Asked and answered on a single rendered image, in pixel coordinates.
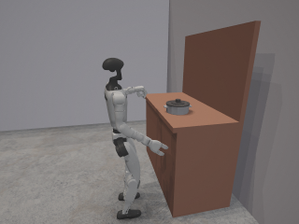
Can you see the robot right upper arm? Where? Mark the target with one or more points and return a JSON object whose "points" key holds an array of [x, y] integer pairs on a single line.
{"points": [[118, 101]]}

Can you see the right robot hand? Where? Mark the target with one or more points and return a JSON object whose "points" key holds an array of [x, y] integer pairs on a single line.
{"points": [[155, 146]]}

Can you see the right robot forearm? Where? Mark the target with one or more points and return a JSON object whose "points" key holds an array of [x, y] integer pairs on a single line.
{"points": [[131, 133]]}

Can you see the pot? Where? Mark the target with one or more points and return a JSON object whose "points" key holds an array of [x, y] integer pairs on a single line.
{"points": [[173, 110]]}

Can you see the robot head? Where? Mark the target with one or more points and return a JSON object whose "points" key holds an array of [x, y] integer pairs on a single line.
{"points": [[113, 64]]}

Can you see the lid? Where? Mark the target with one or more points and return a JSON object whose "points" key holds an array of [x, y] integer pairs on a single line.
{"points": [[177, 104]]}

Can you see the left robot forearm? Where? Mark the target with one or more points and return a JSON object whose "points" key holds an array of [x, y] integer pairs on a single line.
{"points": [[129, 90]]}

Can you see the table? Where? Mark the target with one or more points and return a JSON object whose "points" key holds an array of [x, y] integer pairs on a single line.
{"points": [[197, 171]]}

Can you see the robot left shin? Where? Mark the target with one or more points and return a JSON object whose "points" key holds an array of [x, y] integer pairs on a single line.
{"points": [[126, 173]]}

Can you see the left robot hand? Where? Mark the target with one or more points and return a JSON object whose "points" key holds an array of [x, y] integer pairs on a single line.
{"points": [[141, 88]]}

